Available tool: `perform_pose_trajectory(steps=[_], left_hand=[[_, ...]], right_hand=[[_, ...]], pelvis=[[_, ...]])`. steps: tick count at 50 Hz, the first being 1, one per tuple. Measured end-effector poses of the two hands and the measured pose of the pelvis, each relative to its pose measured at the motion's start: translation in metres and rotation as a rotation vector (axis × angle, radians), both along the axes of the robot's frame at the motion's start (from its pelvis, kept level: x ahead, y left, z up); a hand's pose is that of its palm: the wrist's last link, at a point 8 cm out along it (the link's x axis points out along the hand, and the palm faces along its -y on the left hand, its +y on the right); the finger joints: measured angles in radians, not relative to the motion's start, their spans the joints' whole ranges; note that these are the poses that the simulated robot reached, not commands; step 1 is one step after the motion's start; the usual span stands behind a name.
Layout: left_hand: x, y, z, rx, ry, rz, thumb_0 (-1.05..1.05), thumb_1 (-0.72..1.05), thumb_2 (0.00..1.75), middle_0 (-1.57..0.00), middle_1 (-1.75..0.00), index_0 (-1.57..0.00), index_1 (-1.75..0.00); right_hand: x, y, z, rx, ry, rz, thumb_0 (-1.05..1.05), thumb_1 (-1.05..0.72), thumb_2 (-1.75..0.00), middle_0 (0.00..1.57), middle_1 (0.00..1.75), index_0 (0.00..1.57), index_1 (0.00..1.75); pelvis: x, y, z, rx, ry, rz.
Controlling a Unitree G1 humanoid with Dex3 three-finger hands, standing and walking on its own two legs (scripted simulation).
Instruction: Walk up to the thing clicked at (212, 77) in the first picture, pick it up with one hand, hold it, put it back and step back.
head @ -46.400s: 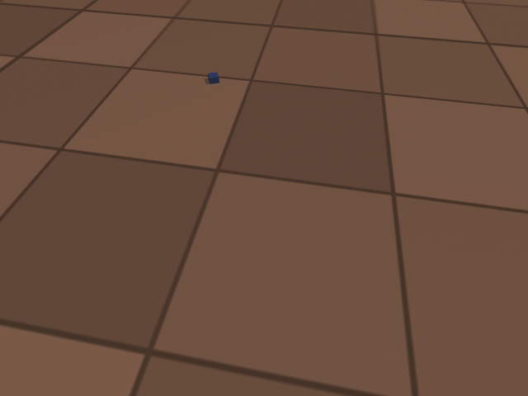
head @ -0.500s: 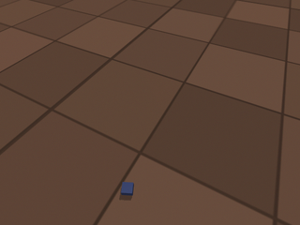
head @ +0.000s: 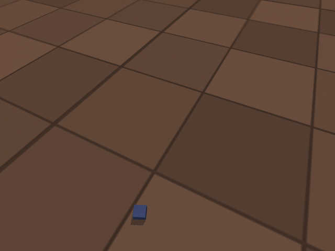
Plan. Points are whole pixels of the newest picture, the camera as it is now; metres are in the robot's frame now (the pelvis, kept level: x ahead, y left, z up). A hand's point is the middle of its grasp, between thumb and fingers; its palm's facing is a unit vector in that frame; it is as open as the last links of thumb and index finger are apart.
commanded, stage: stand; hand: left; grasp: from above
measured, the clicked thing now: (140, 212) +0.43 +0.19 -0.76
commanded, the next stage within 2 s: step back in 1.40 s
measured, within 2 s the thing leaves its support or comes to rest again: neither
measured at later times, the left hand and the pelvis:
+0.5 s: hand out of the picture +0.07 +0.25 -0.16, palm faces +0.00 -0.94 -0.34, open 7.4 cm; pelvis +0.00 +0.00 +0.00, yaw +0 degrees
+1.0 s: hand out of the picture +0.07 +0.25 -0.16, palm faces -0.01 -0.94 -0.34, open 7.4 cm; pelvis +0.00 +0.00 +0.00, yaw +0 degrees
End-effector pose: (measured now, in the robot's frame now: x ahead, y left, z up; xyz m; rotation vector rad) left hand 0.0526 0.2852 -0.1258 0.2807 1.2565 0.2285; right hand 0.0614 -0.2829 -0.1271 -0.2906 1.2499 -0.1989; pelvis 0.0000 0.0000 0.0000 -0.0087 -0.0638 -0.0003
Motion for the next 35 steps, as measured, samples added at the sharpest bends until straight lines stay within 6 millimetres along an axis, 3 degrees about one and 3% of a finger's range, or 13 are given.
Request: perform_pose_trajectory(steps=[10, 35], left_hand=[[0.011, 0.002, 0.001, -0.003, -0.006, -0.014, 0.01, 0.91, 0.90, -0.20, -0.30, -0.20, -0.30], [0.007, 0.007, 0.004, 0.005, 0.009, -0.013, 0.01, 0.91, 0.90, -0.20, -0.30, -0.20, -0.30]], right_hand=[[0.004, -0.001, 0.002, -0.005, -0.006, -0.001, 0.00, -0.90, -0.90, 0.20, 0.30, 0.21, 0.30], [0.013, -0.004, 0.003, -0.004, -0.012, 0.010, 0.00, -0.90, -0.90, 0.21, 0.30, 0.21, 0.30]], pelvis=[[0.002, 0.001, 0.001, 0.001, 0.005, -0.004], [0.005, 0.001, 0.001, 0.003, 0.013, -0.004]])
